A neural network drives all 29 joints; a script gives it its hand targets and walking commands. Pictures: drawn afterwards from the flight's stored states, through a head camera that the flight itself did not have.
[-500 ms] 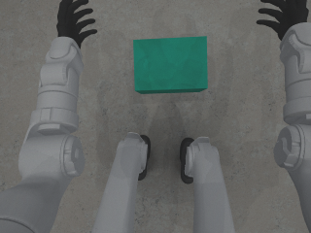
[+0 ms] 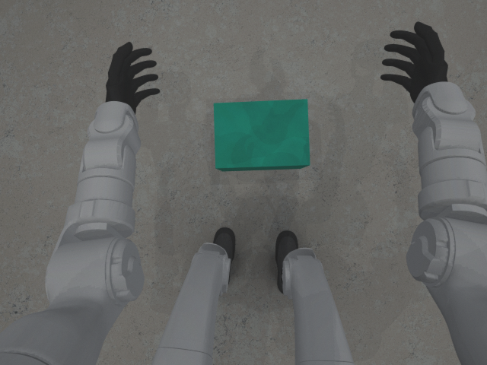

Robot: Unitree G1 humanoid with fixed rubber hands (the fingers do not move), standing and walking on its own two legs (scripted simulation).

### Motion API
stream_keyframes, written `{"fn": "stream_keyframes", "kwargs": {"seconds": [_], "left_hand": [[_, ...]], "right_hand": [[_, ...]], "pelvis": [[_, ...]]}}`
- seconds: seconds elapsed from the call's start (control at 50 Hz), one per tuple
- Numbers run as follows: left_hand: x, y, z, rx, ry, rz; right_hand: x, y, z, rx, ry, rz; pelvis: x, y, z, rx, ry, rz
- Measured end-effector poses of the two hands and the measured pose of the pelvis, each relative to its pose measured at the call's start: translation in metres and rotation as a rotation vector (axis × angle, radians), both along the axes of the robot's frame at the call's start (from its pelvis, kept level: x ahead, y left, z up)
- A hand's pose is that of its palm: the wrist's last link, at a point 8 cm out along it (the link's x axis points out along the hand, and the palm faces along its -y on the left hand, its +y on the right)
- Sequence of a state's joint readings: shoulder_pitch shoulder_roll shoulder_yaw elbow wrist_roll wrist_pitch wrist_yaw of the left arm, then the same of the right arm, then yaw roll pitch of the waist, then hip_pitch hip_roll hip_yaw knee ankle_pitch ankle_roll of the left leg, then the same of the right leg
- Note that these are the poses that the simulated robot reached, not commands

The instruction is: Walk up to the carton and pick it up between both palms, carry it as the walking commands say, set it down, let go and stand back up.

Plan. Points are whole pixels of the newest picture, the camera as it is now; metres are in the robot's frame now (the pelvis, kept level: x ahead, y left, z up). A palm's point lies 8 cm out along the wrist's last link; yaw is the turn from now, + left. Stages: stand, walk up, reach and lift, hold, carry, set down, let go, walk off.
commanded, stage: let go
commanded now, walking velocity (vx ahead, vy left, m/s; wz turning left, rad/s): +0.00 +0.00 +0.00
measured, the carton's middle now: (260, 138) +0.49 +0.00 -0.58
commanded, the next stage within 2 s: stand in 1.20 s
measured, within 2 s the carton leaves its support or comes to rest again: neither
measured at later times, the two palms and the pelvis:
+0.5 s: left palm (58, 206) +0.31 +0.24 -0.01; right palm (466, 206) +0.33 -0.23 -0.01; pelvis +0.05 +0.01 +0.08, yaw +0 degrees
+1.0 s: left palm (26, 289) +0.23 +0.23 +0.04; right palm out of the picture +0.23 -0.23 +0.04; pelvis +0.07 +0.00 +0.11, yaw +1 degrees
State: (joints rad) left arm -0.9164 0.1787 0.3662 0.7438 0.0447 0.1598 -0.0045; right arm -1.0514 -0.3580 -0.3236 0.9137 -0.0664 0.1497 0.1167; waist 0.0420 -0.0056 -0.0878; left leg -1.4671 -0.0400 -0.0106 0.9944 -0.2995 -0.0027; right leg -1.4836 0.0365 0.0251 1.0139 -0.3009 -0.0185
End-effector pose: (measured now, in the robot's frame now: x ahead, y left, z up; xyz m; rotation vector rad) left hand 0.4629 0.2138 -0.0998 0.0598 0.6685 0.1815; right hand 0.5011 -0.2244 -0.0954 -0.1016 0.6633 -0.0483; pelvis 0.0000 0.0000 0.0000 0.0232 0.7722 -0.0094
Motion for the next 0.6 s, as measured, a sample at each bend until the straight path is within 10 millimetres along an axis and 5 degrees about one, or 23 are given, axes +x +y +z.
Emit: {"fn": "stream_keyframes", "kwargs": {"seconds": [0.12, 0.22, 0.38, 0.6], "left_hand": [[-0.015, 0.003, 0.003, 0.048, 0.032, -0.054], [-0.051, 0.014, 0.017, 0.080, 0.084, -0.109], [-0.114, 0.028, 0.066, 0.079, 0.115, -0.136], [-0.190, 0.022, 0.111, 0.050, 0.136, -0.130]], "right_hand": [[-0.021, 0.001, 0.002, -0.054, 0.022, -0.003], [-0.061, 0.002, 0.012, -0.090, 0.057, 0.001], [-0.130, -0.002, 0.052, -0.084, 0.091, -0.011], [-0.204, -0.001, 0.098, -0.074, 0.099, 0.005]], "pelvis": [[0.009, 0.001, 0.013, -0.006, -0.018, 0.002], [0.019, 0.002, 0.030, -0.011, -0.071, 0.006], [0.036, 0.005, 0.059, -0.019, -0.240, 0.007], [0.057, 0.006, 0.089, -0.022, -0.509, -0.001]]}}
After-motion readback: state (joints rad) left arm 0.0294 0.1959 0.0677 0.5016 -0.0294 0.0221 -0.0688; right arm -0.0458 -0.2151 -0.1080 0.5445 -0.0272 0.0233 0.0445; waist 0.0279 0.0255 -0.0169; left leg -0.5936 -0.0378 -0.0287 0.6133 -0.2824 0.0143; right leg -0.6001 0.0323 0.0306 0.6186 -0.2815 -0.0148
